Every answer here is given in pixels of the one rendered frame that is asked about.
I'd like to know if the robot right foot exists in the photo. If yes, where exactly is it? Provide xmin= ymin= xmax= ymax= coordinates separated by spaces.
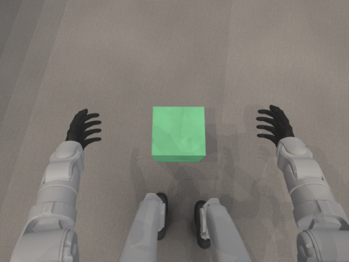
xmin=194 ymin=200 xmax=210 ymax=249

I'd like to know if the robot left forearm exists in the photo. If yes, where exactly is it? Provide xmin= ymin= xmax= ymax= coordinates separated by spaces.
xmin=9 ymin=141 xmax=84 ymax=262

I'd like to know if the carton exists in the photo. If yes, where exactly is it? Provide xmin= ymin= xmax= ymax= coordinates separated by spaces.
xmin=152 ymin=106 xmax=206 ymax=162

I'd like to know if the robot left upper arm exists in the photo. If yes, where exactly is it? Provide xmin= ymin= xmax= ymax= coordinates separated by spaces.
xmin=13 ymin=228 xmax=79 ymax=262

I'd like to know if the left robot hand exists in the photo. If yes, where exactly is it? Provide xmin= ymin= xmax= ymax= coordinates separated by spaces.
xmin=65 ymin=109 xmax=101 ymax=150

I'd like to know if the robot right upper arm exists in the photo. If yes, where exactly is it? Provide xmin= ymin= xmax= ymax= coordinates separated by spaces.
xmin=297 ymin=229 xmax=349 ymax=262

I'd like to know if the right robot hand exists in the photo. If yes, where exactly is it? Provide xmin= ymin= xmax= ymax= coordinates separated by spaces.
xmin=256 ymin=105 xmax=294 ymax=147

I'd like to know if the robot right forearm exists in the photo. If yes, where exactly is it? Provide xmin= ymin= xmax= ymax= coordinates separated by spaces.
xmin=276 ymin=137 xmax=349 ymax=231

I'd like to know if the left robot thigh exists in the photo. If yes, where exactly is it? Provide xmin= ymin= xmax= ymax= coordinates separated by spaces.
xmin=117 ymin=199 xmax=165 ymax=262

